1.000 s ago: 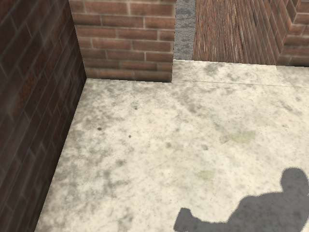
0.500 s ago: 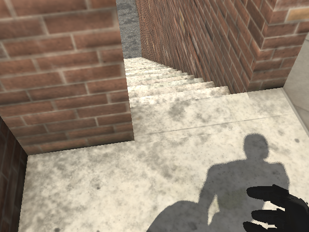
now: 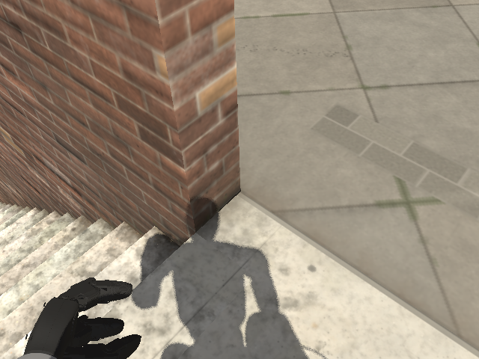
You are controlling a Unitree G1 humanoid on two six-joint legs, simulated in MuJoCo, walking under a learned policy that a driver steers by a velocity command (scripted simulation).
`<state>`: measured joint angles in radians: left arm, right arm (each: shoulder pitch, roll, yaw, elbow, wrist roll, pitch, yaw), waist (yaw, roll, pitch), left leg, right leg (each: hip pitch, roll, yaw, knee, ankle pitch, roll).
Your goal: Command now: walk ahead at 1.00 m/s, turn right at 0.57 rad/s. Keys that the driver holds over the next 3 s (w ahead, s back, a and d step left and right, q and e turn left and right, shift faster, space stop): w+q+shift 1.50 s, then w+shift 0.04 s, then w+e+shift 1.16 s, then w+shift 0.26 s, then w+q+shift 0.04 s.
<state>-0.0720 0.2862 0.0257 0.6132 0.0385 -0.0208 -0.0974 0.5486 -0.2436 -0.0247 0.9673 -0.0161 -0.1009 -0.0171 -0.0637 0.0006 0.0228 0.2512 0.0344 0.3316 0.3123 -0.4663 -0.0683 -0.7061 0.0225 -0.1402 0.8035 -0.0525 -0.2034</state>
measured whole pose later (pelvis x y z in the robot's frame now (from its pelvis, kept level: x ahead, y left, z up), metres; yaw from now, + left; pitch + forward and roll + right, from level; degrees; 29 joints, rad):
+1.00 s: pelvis +0.52 +0.02 +0.01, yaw +40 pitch -3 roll -2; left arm 0.15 0.35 0.07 0.84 0.00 0.05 0.11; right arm 0.19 -0.39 -0.08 0.66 -0.01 0.11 0.04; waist -0.05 0.03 0.16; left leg -0.47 -0.30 -0.26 0.96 -0.45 -0.03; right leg -0.34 0.01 0.06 0.54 -0.17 0.03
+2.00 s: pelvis +0.20 +0.09 +0.02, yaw +60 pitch +3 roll +1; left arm 0.36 0.33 0.09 0.82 0.06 -0.02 0.04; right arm 0.28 -0.27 -0.05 0.75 -0.02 0.09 0.02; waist 0.08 0.01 0.00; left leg -0.27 -0.04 -0.05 0.49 -0.27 0.05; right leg -0.30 -0.03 0.16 0.60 -0.41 0.01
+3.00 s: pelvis +0.16 -0.08 +0.03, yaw +18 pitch +2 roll +1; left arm 0.24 0.27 0.07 0.88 0.06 -0.01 -0.13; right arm 0.24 -0.28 -0.12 0.87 -0.08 -0.09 -0.09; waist -0.01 -0.07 -0.02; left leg -0.14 0.33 0.52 0.30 -0.08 -0.05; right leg -0.34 -0.09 0.15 0.67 -0.36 0.09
